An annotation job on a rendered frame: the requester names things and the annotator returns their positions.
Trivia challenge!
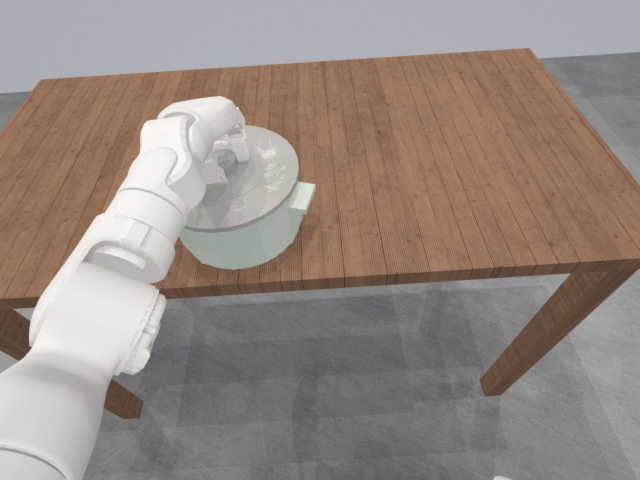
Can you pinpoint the lid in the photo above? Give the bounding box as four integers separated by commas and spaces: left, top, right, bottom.
184, 125, 299, 233

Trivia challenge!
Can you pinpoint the table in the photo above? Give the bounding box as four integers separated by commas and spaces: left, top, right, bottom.
0, 48, 640, 419

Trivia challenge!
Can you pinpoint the knob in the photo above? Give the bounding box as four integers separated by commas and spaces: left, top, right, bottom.
214, 149, 239, 177

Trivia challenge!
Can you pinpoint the robot left upper arm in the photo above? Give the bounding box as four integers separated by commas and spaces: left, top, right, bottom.
0, 260, 167, 480

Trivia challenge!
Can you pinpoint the pot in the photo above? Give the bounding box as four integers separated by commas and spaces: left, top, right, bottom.
179, 181, 316, 270

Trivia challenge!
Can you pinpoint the left robot hand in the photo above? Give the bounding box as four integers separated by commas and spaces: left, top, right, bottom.
157, 96, 250, 186

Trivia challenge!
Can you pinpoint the robot left forearm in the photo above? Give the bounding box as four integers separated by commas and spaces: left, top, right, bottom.
29, 108, 214, 347

